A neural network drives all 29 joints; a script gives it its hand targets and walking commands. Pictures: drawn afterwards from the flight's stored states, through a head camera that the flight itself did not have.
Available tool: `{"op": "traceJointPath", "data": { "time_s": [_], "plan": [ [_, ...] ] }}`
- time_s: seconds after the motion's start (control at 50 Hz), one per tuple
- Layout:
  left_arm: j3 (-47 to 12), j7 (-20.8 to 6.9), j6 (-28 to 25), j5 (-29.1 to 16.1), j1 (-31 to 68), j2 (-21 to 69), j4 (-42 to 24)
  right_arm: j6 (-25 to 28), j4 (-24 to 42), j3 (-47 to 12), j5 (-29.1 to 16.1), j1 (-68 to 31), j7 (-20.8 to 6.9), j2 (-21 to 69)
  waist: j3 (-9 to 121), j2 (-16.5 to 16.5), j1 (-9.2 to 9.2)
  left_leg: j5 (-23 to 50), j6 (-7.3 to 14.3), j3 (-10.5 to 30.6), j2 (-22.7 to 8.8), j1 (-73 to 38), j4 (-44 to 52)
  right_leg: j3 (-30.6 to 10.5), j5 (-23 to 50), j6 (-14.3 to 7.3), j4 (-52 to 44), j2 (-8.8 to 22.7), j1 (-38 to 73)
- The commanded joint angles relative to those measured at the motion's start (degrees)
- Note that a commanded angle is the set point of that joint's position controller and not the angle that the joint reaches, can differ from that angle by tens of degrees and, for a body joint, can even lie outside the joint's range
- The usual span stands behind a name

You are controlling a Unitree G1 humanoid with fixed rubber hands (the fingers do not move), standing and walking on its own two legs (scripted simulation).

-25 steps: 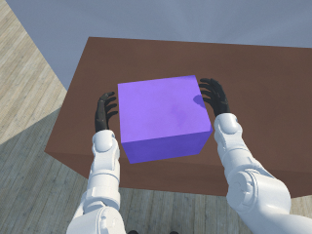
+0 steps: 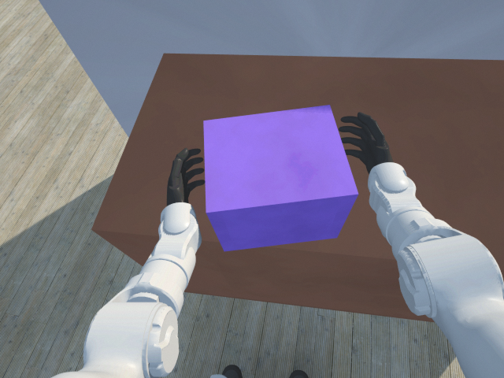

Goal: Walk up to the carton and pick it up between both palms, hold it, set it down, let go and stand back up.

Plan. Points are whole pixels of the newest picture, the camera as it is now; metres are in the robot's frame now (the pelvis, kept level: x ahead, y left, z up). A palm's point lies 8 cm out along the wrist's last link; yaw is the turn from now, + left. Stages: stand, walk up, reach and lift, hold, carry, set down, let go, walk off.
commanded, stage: set down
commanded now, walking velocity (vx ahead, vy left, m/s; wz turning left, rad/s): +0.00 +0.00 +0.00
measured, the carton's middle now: (273, 182) +0.45 +0.04 -0.03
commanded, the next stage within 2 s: none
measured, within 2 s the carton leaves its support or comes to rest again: neither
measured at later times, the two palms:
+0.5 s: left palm (151, 160) +0.41 +0.22 +0.07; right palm (420, 123) +0.51 -0.18 +0.08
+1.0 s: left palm (129, 155) +0.38 +0.22 +0.13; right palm (460, 110) +0.47 -0.20 +0.14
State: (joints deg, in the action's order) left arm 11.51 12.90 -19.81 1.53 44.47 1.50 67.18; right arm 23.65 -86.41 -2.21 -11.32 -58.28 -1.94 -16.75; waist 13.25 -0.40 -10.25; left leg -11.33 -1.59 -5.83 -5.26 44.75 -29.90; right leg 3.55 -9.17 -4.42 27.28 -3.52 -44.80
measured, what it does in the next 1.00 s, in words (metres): stands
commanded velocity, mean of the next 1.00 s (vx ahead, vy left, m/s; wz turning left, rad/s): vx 0.00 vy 0.00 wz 0.00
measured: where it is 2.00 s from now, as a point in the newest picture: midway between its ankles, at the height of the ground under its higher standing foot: outside the picture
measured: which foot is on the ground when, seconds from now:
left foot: down 0.00-1.00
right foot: down 0.00-1.00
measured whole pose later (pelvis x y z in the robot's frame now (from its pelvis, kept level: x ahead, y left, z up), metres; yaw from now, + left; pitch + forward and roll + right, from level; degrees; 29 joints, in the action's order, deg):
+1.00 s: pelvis +0.00 +0.00 +0.02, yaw +2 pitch +14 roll +0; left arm 7.4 9.6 13.3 -1.6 40.4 -4.8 37.0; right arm 1.0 -71.8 -8.8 -25.9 -55.6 -11.9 -31.3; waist 9.5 0.1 -7.9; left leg -8.4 -1.9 -1.7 -3.0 26.4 -20.9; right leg 2.3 -6.9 -3.8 18.7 -3.5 -25.9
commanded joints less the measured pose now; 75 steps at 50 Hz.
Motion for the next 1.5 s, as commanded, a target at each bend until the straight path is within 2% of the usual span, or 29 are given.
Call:
{"op": "traceJointPath", "data": {
  "time_s": [0.0,0.06,0.1,0.14,0.18,0.2,0.26,0.3,0.34,0.48,0.52,0.58,0.68,0.76,0.8,0.82,0.84,0.92,1.02,1.1,1.2,1.22,1.24,1.28,1.3,1.32,1.34,1.36,1.48],
  "plan": [
    [-2.56,-0.99,-1.73,-4.96,18.87,-8.37,-2.33,0.13,1.59,-3.43,-5.50,-22.72,-0.72,-11.58,34.34,7.87,0.72,13.30,-0.64,0.60,3.68,-5.62,-3.02,-6.03,14.06,3.45,4.18,0.54,27.77],
    [-4.65,-1.62,-1.64,-8.13,21.81,-10.57,-2.16,-1.00,1.54,-5.21,-8.19,-24.27,-1.87,-12.58,33.50,8.59,0.60,10.18,-0.59,0.54,3.83,-2.78,-3.78,-6.07,10.62,3.86,5.14,0.79,26.38],
    [-5.74,-2.27,-1.14,-9.70,22.84,-12.02,-2.04,-1.80,2.17,-7.37,-10.49,-25.12,-2.81,-13.23,33.95,8.61,-0.28,10.76,-0.58,0.20,4.08,-1.77,-4.47,-6.23,11.35,4.11,5.61,0.93,26.71],
    [-6.11,-2.91,-1.05,-11.19,24.73,-14.24,-5.75,-2.00,6.30,-8.40,-12.54,-26.02,-3.42,-14.64,38.57,8.84,-0.80,11.82,-0.74,-0.25,4.50,-0.24,-5.07,-7.04,15.25,4.97,6.55,1.36,29.99],
    [-7.10,-3.54,-0.23,-11.64,25.22,-14.69,-6.28,-2.64,6.68,-10.09,-14.55,-26.61,-4.25,-15.36,39.08,8.69,-1.02,12.93,-0.86,0.12,4.52,1.05,-5.30,-7.14,18.96,5.46,7.50,1.64,32.19],
    [-7.42,-3.72,0.17,-12.07,25.77,-15.47,-9.48,-2.74,9.72,-10.43,-15.69,-26.83,-4.61,-16.39,42.61,7.87,-1.44,14.72,-1.16,-0.06,4.62,-0.10,-5.21,-7.16,21.54,5.65,7.65,1.52,33.76],
    [-7.27,-4.64,2.85,-11.20,24.07,-16.02,-10.51,-4.04,10.85,-12.74,-18.25,-26.26,-5.26,-17.52,41.79,8.86,-1.48,16.57,-0.92,0.46,4.70,0.22,-4.36,-7.89,28.56,6.62,7.64,2.10,37.67],
    [-7.05,-5.24,4.77,-10.79,23.00,-15.86,-11.15,-4.97,11.19,-13.54,-19.27,-25.66,-5.46,-18.13,40.67,9.60,-1.21,16.19,-0.65,1.02,4.57,0.01,-3.36,-8.45,29.78,7.15,7.20,2.58,38.73],
    [-6.78,-5.63,6.77,-9.96,22.22,-15.41,-11.42,-6.15,10.90,-13.35,-19.30,-24.93,-5.42,-18.55,38.27,10.35,-0.34,14.62,-0.56,1.78,4.47,-0.78,-1.85,-8.60,29.84,7.58,6.15,3.04,38.78],
    [-3.23,-5.72,13.84,-8.01,19.83,-15.49,-20.08,-10.29,19.62,-11.92,-18.51,-24.47,-4.56,-20.92,36.92,12.85,-0.42,17.39,-0.12,2.61,4.38,-6.22,3.47,-8.42,36.97,8.54,3.00,2.71,45.49],
    [-2.75,-5.28,16.14,-6.84,18.91,-14.57,-23.38,-11.57,20.50,-10.93,-18.10,-24.02,-4.81,-21.59,36.09,11.31,-0.32,20.95,-0.46,2.75,4.15,-10.70,4.59,-7.16,37.63,7.74,1.66,1.55,45.04],
    [-2.64,-4.48,20.25,-5.82,18.84,-13.04,-27.08,-14.36,19.75,-9.58,-17.71,-23.91,-5.54,-22.76,32.61,9.09,0.34,22.16,-0.85,3.09,3.79,-16.35,5.73,-6.06,32.04,5.97,-1.11,0.41,41.80],
    [-2.84,-3.22,25.48,-5.50,19.99,-12.55,-31.61,-18.24,20.18,-7.87,-16.58,-24.49,-7.26,-23.31,28.37,6.87,0.58,18.73,-0.71,3.41,3.79,-19.88,6.91,-5.66,22.85,4.78,-3.91,0.10,39.10],
    [-4.03,-2.07,29.37,-4.85,20.45,-12.21,-35.80,-20.84,19.72,-5.36,-15.59,-22.60,-8.76,-24.70,27.49,2.72,1.82,17.31,-1.21,3.65,3.82,-23.39,7.44,-4.99,18.20,3.71,-5.30,-0.08,37.10],
    [-4.27,-1.99,31.14,-4.21,18.48,-11.66,-35.95,-21.97,18.63,-4.87,-15.16,-20.16,-9.36,-24.52,24.85,2.09,2.56,15.89,-1.06,4.00,3.98,-24.21,7.91,-5.11,16.73,3.50,-5.92,0.14,37.17],
    [-3.90,-2.06,31.67,-4.02,17.15,-11.46,-37.04,-22.14,19.75,-5.17,-15.12,-19.08,-9.64,-24.28,24.91,2.23,2.07,16.09,-0.88,3.94,4.13,-24.53,8.14,-5.13,17.06,3.53,-5.96,0.26,38.20],
    [-4.31,-2.34,32.33,-3.67,15.03,-10.89,-36.57,-22.45,18.98,-5.10,-14.94,-16.98,-9.84,-24.19,22.92,2.51,2.86,15.71,-0.75,4.22,4.22,-24.48,8.51,-5.25,17.78,3.57,-6.10,0.34,39.15],
    [-3.49,-3.88,32.08,-2.27,8.73,-9.62,-36.80,-21.18,20.00,-5.13,-14.40,-11.12,-10.16,-22.65,18.61,3.60,3.28,14.87,-0.02,4.33,4.98,-22.31,10.06,-6.02,20.35,4.47,-5.88,1.13,43.57],
    [-2.42,-4.28,27.73,-1.62,6.34,-10.05,-39.24,-17.10,27.06,-4.32,-12.99,-9.05,-9.73,-20.20,16.25,5.98,2.55,11.07,1.17,4.16,5.53,-17.09,11.34,-7.45,19.28,6.03,-5.26,2.66,47.26],
    [-4.36,-3.21,23.92,-2.94,5.15,-9.38,-42.79,-13.93,31.86,-1.60,-12.14,-8.12,-9.65,-21.20,19.41,6.23,3.74,11.44,1.05,4.27,5.16,-18.26,10.53,-6.76,19.25,5.79,-4.56,2.14,46.19],
    [-6.72,-2.35,22.95,-3.44,-0.36,-6.79,-45.16,-12.44,32.40,0.88,-10.79,-3.29,-10.22,-23.19,22.02,6.02,5.55,13.83,0.86,4.82,4.32,-24.74,9.51,-5.27,17.52,3.98,-5.37,0.65,40.73],
    [-6.71,-2.22,23.04,-2.86,-4.88,-5.70,-46.07,-12.16,32.64,0.56,-10.64,1.22,-10.45,-23.04,22.69,5.97,5.38,15.37,0.90,4.93,4.22,-26.58,9.26,-5.18,18.59,3.66,-5.44,0.45,40.93],
    [-7.10,-2.13,23.13,-3.00,-3.03,-6.08,-47.23,-12.02,33.60,1.86,-10.20,-0.65,-10.45,-23.72,23.33,5.69,5.96,15.09,0.82,4.88,4.21,-26.75,9.18,-4.99,17.97,3.50,-5.56,0.25,39.76],
    [-7.23,-1.92,23.67,-2.12,-6.15,-5.08,-48.06,-11.83,33.23,1.98,-10.15,2.67,-10.78,-23.72,22.16,5.41,6.16,15.74,0.99,5.04,4.08,-28.27,9.13,-4.92,17.91,3.01,-5.78,-0.03,39.16],
    [-6.73,-1.80,23.86,-2.03,-5.55,-5.37,-47.97,-11.80,33.73,1.52,-10.21,1.88,-10.88,-23.09,21.08,5.78,5.66,14.49,1.30,4.88,4.23,-27.61,9.15,-5.35,16.56,3.10,-6.03,0.32,38.90],
    [-6.19,-1.84,23.95,-1.02,-9.86,-4.58,-48.47,-11.62,33.66,0.63,-10.49,6.38,-11.01,-22.40,20.10,6.25,5.20,15.36,1.48,4.79,4.27,-27.70,9.27,-5.64,17.69,3.15,-5.98,0.39,40.65],
    [-6.61,-2.00,23.78,-0.87,-10.27,-4.37,-49.39,-11.24,33.86,1.41,-10.27,6.84,-11.00,-22.65,19.40,6.51,6.05,14.98,1.56,4.83,4.34,-27.03,9.64,-5.70,18.14,3.28,-5.92,0.45,40.89],
    [-6.14,-2.07,23.43,-0.29,-12.18,-3.89,-49.65,-10.76,34.17,0.58,-10.48,9.00,-11.12,-21.94,18.41,6.47,5.36,15.05,1.67,4.69,4.49,-26.63,9.90,-5.96,18.43,3.27,-5.78,0.60,41.83],
    [-5.60,-2.98,19.35,2.39,-20.19,-2.26,-49.83,-7.18,34.38,-1.61,-12.17,18.58,-11.21,-18.66,12.88,6.03,5.37,13.88,1.86,4.50,5.22,-22.95,10.69,-8.06,21.77,3.76,-5.24,2.20,46.62]
  ]
}}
